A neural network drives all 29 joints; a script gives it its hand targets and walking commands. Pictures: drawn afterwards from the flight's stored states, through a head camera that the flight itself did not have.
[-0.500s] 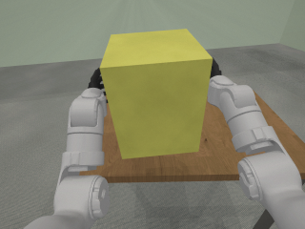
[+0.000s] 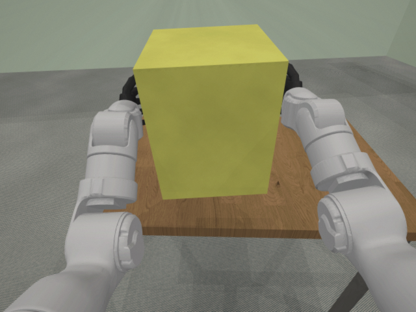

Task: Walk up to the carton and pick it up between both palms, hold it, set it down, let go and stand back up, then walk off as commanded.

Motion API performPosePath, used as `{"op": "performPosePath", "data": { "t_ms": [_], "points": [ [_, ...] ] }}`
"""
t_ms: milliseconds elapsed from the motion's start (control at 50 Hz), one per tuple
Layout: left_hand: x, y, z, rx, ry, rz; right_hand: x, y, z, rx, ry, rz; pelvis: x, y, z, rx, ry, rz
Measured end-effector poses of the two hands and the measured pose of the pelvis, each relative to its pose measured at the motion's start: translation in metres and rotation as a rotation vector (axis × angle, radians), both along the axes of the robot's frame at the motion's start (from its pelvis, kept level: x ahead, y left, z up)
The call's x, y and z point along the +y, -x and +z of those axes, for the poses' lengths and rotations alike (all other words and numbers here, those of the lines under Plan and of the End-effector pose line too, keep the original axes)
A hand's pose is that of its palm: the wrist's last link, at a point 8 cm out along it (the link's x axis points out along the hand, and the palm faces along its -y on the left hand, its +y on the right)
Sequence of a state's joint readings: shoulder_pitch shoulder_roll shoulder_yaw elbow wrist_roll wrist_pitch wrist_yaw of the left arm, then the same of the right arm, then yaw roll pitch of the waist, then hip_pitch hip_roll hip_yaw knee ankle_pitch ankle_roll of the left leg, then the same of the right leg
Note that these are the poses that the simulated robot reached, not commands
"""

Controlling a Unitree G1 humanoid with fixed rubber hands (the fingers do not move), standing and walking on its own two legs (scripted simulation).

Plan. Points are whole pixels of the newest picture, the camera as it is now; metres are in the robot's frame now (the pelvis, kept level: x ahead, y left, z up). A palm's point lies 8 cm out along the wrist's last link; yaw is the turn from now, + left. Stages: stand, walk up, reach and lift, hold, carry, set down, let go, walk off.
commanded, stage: hold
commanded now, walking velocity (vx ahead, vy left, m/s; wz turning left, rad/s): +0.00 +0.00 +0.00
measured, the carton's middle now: (210, 111) +0.40 +0.01 +0.25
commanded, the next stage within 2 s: none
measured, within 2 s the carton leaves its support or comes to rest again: neither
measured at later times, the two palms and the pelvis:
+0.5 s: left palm (132, 114) +0.39 +0.15 +0.25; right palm (289, 105) +0.39 -0.14 +0.27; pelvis +0.03 +0.02 +0.00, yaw +0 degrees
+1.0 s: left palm (131, 111) +0.38 +0.15 +0.27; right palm (295, 100) +0.38 -0.14 +0.28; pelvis +0.00 +0.00 +0.00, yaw +0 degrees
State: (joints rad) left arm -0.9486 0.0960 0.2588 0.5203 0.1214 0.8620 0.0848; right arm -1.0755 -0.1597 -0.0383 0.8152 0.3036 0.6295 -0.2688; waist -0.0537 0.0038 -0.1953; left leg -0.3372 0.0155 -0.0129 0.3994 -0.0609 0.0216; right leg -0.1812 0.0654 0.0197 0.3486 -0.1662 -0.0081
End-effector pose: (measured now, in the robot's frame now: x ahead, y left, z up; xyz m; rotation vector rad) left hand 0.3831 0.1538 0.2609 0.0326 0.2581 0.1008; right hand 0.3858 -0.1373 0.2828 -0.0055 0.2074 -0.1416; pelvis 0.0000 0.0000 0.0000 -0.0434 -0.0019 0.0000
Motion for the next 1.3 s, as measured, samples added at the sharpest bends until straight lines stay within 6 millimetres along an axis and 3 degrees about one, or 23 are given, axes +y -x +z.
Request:
{"op": "performPosePath", "data": {
  "t_ms": [320, 540, 800, 1040, 1300],
  "points": [
    [0.004, -0.011, -0.001, -0.009, -0.054, -0.001, 0.003, -0.013, -0.007, -0.007, -0.027, 0.006, 0.014, -0.021, 0.001, -0.014, 0.002, 0.006],
    [-0.003, -0.005, -0.009, -0.010, -0.051, -0.004, -0.003, -0.006, -0.016, -0.006, -0.020, 0.007, 0.018, -0.031, 0.002, -0.047, 0.001, -0.009],
    [-0.004, 0.009, 0.001, -0.026, -0.013, 0.013, -0.004, 0.006, -0.005, -0.020, -0.032, 0.010, 0.007, -0.017, 0.001, -0.067, -0.003, -0.012],
    [-0.006, 0.006, 0.006, -0.005, -0.007, 0.000, -0.006, 0.006, 0.000, 0.003, -0.026, -0.001, -0.001, 0.002, 0.000, -0.025, -0.002, -0.007],
    [0.002, -0.005, 0.003, -0.004, -0.021, 0.000, 0.001, -0.006, -0.005, 0.006, -0.006, 0.006, 0.004, -0.007, 0.000, 0.009, 0.002, 0.003]
  ]
}}
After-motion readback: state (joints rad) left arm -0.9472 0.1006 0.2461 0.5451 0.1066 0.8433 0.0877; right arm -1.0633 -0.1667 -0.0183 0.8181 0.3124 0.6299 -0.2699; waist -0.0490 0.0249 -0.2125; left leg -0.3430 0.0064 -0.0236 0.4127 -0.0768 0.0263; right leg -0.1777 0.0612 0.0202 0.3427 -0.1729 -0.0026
